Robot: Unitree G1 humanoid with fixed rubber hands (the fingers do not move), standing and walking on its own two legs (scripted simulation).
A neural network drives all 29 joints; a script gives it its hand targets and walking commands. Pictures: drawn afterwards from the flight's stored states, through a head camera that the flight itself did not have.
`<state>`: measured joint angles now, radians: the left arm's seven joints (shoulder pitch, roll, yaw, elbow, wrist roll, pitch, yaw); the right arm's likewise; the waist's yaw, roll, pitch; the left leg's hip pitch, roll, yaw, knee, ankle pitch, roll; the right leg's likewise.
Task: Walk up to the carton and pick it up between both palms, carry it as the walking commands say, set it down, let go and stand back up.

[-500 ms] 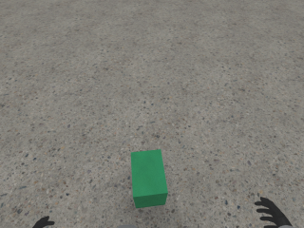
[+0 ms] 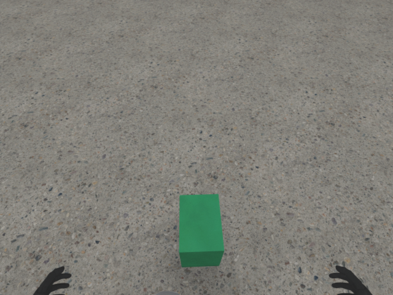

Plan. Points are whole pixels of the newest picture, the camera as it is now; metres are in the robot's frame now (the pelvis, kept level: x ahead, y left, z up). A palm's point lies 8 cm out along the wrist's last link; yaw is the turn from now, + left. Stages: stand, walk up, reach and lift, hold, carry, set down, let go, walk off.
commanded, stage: walk up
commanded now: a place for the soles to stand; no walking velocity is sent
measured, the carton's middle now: (199, 231) +0.45 -0.01 -0.63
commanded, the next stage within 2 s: stand in 1.30 s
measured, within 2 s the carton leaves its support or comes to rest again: neither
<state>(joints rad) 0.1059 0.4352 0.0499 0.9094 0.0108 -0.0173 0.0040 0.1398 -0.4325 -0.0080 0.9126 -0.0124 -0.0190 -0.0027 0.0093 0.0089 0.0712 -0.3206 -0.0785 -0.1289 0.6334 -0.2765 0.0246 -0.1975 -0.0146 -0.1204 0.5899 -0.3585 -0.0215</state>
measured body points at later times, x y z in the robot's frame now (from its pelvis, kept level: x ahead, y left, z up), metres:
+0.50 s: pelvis +0.01 +0.00 +0.01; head +0.03 +0.01 +0.46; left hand +0.12 +0.35 -0.10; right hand +0.16 -0.32 -0.09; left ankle +0.04 +0.10 -0.73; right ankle -0.03 -0.10 -0.73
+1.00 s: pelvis +0.02 -0.01 +0.01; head +0.04 +0.00 +0.46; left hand +0.11 +0.33 -0.10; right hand +0.17 -0.31 -0.10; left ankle +0.04 +0.10 -0.73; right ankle -0.02 -0.11 -0.73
